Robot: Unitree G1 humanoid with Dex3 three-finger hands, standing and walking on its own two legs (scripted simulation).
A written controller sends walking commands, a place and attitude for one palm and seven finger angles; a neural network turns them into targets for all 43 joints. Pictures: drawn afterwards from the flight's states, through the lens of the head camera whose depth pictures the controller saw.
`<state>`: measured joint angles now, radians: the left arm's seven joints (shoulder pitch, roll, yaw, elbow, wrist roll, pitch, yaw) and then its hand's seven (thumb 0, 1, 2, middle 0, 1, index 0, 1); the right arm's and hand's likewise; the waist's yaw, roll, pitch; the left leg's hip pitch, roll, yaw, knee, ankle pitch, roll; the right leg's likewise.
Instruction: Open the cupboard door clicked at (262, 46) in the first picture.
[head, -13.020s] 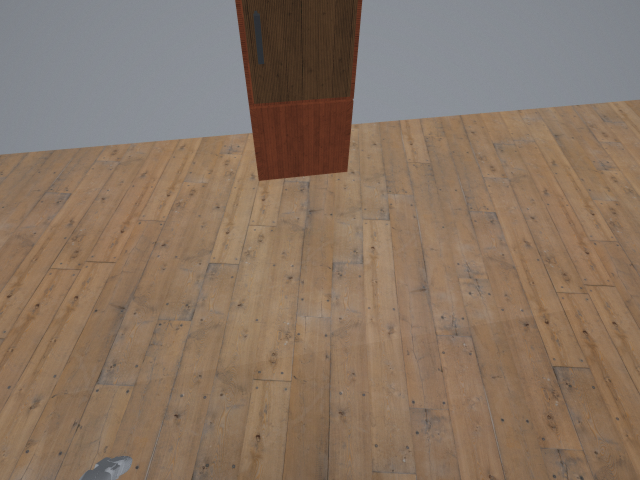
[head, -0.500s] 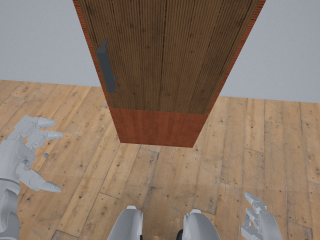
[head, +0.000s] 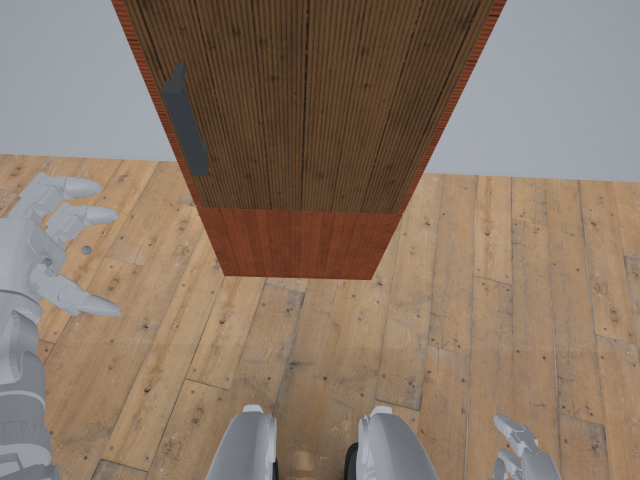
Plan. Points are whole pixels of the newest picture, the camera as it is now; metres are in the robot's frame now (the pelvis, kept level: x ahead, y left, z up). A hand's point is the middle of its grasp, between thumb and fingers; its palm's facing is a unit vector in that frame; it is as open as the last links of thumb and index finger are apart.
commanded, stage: move the hooked fingers beside the handle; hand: left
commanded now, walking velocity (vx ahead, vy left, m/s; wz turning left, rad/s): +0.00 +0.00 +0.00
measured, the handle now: (190, 124) +0.57 +0.20 +0.03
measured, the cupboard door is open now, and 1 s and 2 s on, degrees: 0 0 0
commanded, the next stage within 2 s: slide the fingers in behind the handle in 1.82 s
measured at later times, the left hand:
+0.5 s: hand (114, 199) +0.43 +0.27 +0.04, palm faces +0.00 -1.00 -0.04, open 14.0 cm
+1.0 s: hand (137, 149) +0.51 +0.26 +0.04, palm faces +0.01 -1.00 -0.03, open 14.0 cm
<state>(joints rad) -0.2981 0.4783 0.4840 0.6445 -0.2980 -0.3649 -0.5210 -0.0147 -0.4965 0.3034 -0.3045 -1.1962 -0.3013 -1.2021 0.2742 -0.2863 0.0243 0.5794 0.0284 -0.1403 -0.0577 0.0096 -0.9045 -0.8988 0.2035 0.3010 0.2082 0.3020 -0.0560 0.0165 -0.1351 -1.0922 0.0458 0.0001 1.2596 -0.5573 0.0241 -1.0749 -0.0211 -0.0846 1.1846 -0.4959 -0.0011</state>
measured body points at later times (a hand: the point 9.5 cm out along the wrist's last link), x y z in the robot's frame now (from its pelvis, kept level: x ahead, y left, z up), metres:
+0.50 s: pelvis +0.00 +0.01 +0.00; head +0.13 +0.03 +0.42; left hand +0.42 +0.32 +0.05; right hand +0.08 -0.27 -0.11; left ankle +0.02 +0.10 -0.63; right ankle +0.03 -0.13 -0.63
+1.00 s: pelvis -0.01 +0.00 -0.02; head +0.17 +0.03 +0.39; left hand +0.50 +0.31 +0.04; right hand +0.01 -0.27 -0.12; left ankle +0.02 +0.10 -0.63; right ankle +0.03 -0.13 -0.63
